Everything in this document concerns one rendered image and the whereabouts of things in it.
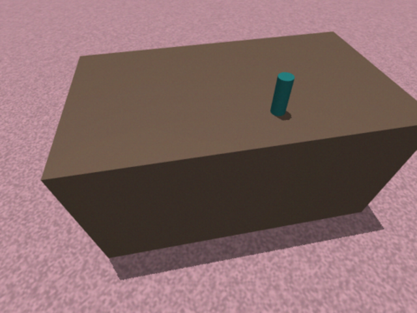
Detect can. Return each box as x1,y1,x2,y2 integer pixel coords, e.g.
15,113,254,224
270,72,295,116

